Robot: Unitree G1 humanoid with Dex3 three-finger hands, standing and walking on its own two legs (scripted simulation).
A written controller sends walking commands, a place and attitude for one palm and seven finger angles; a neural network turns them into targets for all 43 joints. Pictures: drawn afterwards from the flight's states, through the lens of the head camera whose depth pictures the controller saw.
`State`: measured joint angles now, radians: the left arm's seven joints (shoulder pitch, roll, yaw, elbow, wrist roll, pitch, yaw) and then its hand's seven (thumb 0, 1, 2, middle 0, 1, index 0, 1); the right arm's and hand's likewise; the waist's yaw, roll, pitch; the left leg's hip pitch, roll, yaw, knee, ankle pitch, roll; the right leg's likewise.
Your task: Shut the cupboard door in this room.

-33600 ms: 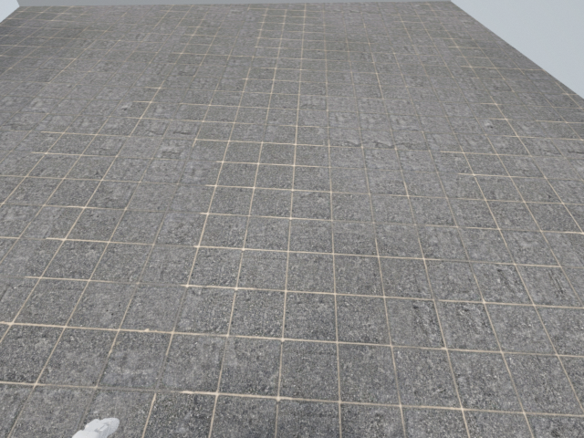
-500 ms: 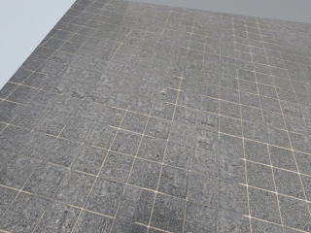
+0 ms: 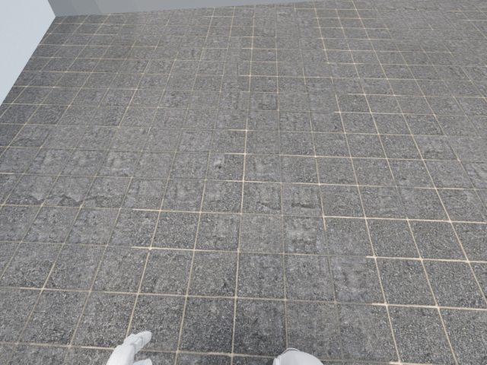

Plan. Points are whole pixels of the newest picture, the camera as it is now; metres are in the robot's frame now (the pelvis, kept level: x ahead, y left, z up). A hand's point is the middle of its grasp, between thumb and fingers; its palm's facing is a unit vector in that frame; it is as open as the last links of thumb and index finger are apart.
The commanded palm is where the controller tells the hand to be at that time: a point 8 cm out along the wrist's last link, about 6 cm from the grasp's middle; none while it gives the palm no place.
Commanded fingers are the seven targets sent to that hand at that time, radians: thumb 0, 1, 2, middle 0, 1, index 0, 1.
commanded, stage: walk around to get in front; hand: left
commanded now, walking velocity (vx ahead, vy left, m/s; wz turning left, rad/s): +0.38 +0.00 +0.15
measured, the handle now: out of the picture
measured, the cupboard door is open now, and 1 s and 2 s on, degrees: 82 82 82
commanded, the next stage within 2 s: walk to a spot facing it in 0.26 s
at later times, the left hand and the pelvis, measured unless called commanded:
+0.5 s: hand out of the picture +0.08 +0.17 -0.16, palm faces +0.28 -0.95 -0.13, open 7.4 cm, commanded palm none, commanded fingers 0.00 0.90 0.90 -0.20 -0.30 -0.20 -0.30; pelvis +0.18 +0.04 +0.01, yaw +10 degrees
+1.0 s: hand (115, 267) +0.32 +0.28 -0.12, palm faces +0.40 -0.88 -0.25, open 7.4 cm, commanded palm none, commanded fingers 0.00 0.90 0.90 -0.20 -0.30 -0.20 -0.30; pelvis +0.25 +0.03 +0.02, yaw +25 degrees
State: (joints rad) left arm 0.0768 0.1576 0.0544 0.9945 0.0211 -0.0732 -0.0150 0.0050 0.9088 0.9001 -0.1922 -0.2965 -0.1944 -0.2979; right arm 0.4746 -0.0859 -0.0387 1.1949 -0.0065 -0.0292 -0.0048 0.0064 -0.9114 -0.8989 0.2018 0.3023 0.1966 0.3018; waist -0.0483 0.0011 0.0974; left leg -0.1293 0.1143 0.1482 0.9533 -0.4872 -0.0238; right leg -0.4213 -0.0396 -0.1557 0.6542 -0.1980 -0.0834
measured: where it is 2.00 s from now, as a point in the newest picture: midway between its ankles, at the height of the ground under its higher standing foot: (246, 356)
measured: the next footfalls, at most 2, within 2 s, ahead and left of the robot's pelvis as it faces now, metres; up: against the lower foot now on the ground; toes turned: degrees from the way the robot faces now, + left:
left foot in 0.52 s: +0.30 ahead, +0.17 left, +0.00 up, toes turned +19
right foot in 1.04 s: +0.34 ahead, -0.07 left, +0.00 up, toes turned +25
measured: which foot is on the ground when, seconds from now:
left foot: up 0.00-0.50, down 0.52-1.00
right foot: down 0.00-0.52, up 0.54-1.00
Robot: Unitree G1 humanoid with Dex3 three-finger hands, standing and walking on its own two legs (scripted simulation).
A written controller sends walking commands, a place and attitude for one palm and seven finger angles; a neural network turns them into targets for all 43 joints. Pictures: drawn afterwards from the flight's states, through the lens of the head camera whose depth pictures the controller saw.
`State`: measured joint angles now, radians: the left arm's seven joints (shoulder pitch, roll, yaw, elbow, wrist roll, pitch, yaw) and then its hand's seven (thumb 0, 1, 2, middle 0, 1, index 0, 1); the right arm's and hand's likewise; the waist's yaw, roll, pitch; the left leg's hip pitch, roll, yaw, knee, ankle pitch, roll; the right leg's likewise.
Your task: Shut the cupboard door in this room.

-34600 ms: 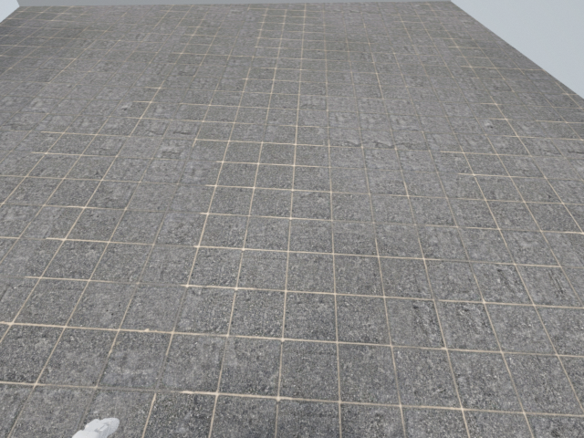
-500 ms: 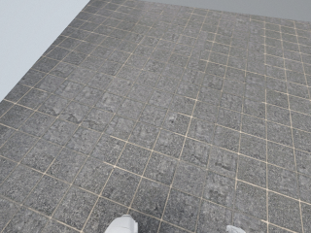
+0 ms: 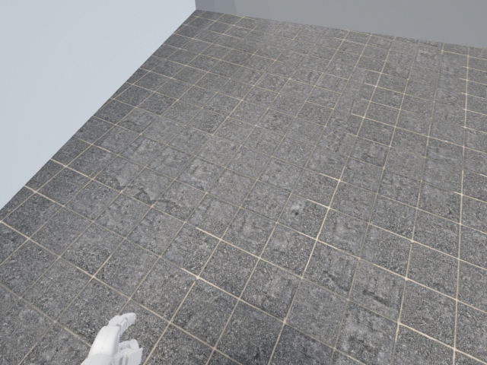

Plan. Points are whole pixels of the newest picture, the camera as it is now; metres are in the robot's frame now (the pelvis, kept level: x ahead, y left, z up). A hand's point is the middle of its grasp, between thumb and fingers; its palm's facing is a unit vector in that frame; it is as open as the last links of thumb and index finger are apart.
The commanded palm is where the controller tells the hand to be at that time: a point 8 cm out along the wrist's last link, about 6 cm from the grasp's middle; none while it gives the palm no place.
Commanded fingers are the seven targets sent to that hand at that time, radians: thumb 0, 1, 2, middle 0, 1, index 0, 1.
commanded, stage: walk to a spot facing it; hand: left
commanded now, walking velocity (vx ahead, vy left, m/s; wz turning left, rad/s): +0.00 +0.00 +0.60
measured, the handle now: out of the picture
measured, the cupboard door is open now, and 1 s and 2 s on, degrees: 82 82 82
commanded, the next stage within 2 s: none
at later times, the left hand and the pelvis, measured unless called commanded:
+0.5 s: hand out of the picture -0.09 +0.19 -0.17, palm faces +0.39 -0.88 -0.28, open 7.4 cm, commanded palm none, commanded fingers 0.00 0.90 0.90 -0.20 -0.30 -0.20 -0.30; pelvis -0.02 -0.02 +0.00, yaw +21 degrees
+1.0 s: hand out of the picture -0.04 +0.21 -0.14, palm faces +0.58 -0.76 -0.29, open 7.4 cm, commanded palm none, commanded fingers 0.00 0.90 0.90 -0.20 -0.30 -0.20 -0.30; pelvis -0.02 -0.04 -0.01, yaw +38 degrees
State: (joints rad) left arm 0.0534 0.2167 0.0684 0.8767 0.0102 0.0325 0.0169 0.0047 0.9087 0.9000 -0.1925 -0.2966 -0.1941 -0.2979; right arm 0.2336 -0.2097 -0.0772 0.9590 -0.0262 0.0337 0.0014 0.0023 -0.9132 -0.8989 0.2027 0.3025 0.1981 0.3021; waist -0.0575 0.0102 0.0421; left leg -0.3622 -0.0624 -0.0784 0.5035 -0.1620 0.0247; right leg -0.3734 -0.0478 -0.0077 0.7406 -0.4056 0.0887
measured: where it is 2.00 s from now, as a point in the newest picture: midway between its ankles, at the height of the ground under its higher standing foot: outside the picture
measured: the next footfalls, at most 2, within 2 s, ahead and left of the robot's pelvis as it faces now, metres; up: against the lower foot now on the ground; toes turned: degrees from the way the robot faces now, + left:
right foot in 0.04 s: +0.04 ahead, -0.13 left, +0.00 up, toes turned +0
left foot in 0.52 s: -0.05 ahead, +0.11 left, +0.00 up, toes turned +27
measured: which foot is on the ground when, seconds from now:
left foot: down 0.00-0.04, up 0.06-0.50, down 0.52-0.98, up 1.00-1.00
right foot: up 0.00-0.02, down 0.04-0.52, up 0.54-0.94, down 0.96-1.00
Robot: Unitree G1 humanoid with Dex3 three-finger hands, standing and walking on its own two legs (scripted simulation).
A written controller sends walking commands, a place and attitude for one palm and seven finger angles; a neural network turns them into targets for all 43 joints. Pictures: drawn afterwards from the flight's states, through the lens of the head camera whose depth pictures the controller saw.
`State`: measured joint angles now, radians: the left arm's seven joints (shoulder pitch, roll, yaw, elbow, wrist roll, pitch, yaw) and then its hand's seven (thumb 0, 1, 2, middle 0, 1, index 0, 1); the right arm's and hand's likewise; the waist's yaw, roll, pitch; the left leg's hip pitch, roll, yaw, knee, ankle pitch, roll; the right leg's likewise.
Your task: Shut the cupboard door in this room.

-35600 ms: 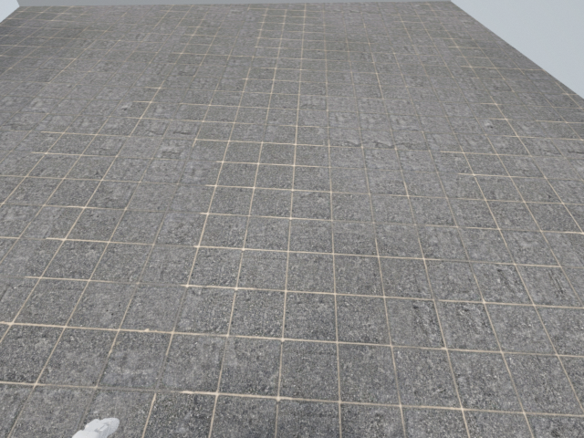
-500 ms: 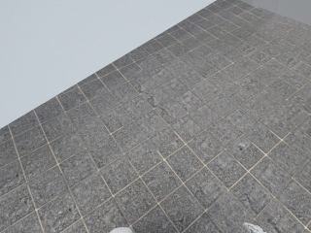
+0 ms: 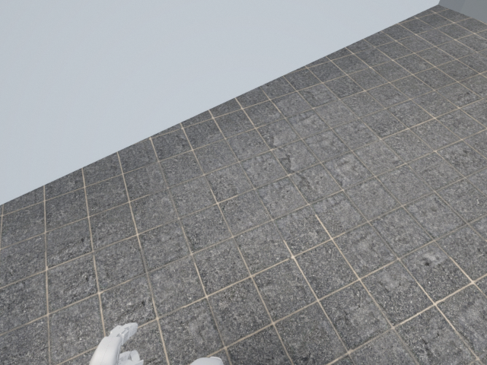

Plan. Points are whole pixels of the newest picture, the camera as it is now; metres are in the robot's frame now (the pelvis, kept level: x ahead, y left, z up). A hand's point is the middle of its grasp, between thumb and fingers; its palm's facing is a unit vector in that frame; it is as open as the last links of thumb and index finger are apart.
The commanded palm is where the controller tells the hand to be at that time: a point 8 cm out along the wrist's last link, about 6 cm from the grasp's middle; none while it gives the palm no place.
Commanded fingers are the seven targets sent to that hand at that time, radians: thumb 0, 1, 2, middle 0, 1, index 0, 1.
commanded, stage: walk to a spot facing it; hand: left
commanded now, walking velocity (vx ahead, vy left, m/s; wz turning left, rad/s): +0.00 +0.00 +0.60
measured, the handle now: out of the picture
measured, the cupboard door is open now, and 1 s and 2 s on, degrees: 82 82 82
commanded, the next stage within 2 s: none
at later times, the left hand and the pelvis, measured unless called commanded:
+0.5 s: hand out of the picture -0.05 +0.27 -0.18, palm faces +0.35 -0.90 -0.26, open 7.4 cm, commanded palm none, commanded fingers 0.00 0.90 0.90 -0.20 -0.30 -0.20 -0.30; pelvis -0.02 +0.04 +0.00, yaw +18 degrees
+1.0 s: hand out of the picture +0.07 +0.26 -0.13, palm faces +0.55 -0.80 -0.25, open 7.4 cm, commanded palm none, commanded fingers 0.00 0.90 0.90 -0.20 -0.30 -0.20 -0.30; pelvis +0.07 +0.03 +0.00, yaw +36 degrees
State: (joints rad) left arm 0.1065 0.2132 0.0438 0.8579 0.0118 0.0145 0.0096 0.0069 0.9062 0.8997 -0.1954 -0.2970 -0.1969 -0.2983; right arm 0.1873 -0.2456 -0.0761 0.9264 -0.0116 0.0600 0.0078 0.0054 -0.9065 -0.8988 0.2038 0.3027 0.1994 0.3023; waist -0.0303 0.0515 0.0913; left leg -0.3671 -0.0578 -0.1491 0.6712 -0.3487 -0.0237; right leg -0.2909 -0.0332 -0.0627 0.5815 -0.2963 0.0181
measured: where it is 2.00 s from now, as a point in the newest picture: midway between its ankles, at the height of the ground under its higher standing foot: (165, 322)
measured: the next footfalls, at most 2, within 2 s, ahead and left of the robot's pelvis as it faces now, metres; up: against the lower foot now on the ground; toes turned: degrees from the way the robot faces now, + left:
left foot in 0.40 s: -0.01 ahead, +0.14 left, +0.00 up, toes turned +21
right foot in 0.92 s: +0.18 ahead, -0.05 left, +0.00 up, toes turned +28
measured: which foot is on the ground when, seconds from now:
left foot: up 0.00-0.38, down 0.40-0.92, up 0.94-1.00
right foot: down 0.00-0.40, up 0.42-0.90, down 0.92-1.00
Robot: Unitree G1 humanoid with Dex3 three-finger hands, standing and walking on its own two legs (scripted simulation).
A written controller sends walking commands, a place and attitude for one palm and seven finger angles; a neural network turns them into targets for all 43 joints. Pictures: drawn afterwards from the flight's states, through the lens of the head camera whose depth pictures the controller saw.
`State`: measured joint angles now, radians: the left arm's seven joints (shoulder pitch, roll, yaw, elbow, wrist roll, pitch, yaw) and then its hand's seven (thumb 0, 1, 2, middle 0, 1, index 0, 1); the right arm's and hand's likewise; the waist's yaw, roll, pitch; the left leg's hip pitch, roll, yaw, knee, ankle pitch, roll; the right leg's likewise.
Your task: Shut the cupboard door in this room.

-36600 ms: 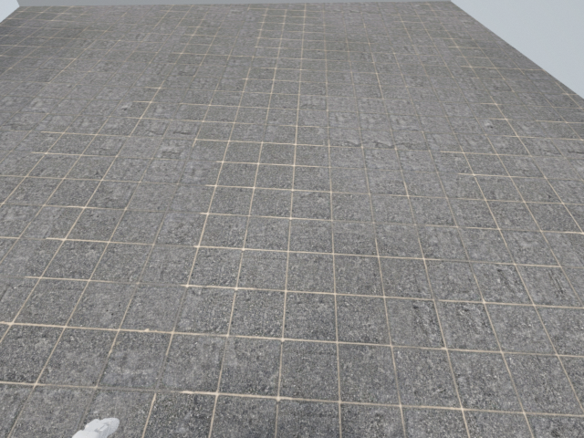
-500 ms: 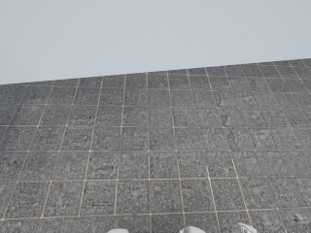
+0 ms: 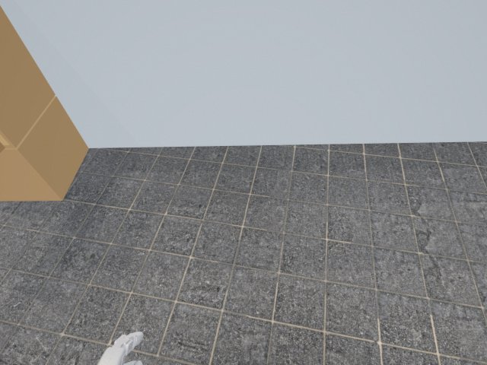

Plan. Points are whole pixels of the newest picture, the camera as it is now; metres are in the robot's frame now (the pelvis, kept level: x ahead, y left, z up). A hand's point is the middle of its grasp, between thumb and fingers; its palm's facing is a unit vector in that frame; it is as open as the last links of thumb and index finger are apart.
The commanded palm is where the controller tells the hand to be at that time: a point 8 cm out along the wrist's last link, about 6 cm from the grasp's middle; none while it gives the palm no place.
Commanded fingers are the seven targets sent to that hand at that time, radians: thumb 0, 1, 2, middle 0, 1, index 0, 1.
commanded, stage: walk to a spot facing it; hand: left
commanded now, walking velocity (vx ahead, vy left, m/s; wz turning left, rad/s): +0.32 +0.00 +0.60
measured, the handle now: out of the picture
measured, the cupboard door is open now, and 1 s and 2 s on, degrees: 82 82 82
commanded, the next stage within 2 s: turn to face it in 1.34 s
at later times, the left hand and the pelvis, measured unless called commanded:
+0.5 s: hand out of the picture +0.07 +0.24 -0.18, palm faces +0.36 -0.91 -0.20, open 7.4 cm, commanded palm none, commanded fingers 0.00 0.90 0.90 -0.20 -0.30 -0.20 -0.30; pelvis +0.19 +0.08 -0.01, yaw +17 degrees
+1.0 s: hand (129, 200) +0.53 +0.33 -0.16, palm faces +0.28 -0.94 -0.18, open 7.4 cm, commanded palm none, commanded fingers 0.00 0.90 0.90 -0.20 -0.30 -0.20 -0.30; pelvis +0.44 +0.12 -0.01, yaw +21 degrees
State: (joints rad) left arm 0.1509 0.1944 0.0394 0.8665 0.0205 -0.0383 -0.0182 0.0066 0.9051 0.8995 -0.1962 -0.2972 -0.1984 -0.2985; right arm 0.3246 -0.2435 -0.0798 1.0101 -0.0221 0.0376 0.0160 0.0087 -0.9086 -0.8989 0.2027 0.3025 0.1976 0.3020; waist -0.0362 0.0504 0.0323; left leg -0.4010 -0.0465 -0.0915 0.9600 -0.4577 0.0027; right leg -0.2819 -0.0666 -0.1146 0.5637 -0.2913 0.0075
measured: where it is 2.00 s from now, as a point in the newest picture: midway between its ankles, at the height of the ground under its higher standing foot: (196, 242)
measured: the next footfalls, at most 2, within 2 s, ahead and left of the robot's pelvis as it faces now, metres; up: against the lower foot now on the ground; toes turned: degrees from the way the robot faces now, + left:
left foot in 0.40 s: +0.25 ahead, +0.17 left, +0.00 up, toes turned +21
right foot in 0.96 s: +0.60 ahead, +0.08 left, +0.00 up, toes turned +13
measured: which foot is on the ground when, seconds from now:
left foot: up 0.00-0.38, down 0.40-0.98, up 1.00-1.00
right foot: down 0.00-0.40, up 0.42-0.94, down 0.96-1.00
